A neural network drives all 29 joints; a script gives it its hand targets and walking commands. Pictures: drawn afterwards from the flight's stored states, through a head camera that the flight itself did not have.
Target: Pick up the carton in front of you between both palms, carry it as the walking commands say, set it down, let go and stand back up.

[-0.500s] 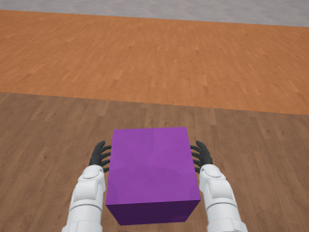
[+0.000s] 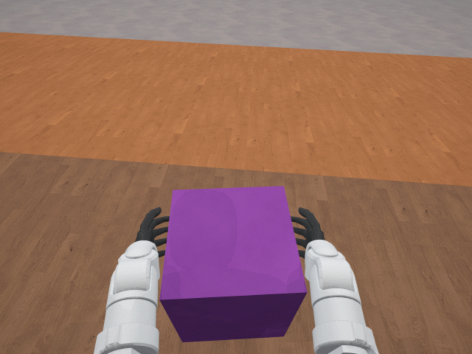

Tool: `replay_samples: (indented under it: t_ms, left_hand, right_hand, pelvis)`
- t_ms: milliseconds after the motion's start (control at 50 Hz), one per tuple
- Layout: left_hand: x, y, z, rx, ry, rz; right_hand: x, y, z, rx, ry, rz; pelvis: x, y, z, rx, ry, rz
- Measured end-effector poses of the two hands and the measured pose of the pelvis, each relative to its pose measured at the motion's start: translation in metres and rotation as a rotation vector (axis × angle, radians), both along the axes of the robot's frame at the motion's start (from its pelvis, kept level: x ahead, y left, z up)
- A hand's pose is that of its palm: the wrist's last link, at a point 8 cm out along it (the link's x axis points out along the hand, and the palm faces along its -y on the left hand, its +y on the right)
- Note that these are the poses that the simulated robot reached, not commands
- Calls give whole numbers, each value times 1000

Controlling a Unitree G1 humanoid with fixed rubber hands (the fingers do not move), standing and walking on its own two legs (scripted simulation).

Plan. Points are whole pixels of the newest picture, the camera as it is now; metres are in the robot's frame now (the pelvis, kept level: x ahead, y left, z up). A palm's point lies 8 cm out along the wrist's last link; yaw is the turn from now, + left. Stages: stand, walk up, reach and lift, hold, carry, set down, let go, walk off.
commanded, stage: reach and lift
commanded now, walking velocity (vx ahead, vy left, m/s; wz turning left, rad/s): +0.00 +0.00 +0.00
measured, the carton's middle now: (231, 267) +0.31 +0.00 -0.04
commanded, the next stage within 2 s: hold in 0.62 s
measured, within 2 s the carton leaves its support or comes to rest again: neither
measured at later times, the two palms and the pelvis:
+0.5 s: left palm (146, 243) +0.31 +0.15 +0.04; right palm (314, 241) +0.31 -0.15 +0.04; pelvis +0.02 +0.00 +0.01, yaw +0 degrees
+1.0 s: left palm (142, 246) +0.30 +0.15 +0.06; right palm (318, 244) +0.29 -0.15 +0.05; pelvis +0.01 +0.00 +0.01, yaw +0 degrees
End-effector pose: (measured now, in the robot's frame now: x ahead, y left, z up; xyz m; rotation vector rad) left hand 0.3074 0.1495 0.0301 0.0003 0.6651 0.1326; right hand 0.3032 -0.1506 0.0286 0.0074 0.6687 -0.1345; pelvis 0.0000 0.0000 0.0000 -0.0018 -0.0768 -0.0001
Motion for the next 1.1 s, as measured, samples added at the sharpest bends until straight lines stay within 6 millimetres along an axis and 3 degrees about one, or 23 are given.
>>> replay_samples:
  t_ms: [500,800,1100]
  left_hand:
    - [5,0,10,33,6,-23]
    - [-4,1,29,30,-29,-16]
    - [-10,1,28,11,-13,-3]
  right_hand:
    - [6,0,10,-33,7,27]
    - [-3,2,29,-32,-29,28]
    - [-8,1,28,-11,-12,16]
  pelvis:
    - [23,0,7,0,-17,0]
    - [19,0,8,1,-49,-5]
    - [5,0,6,1,-67,-3]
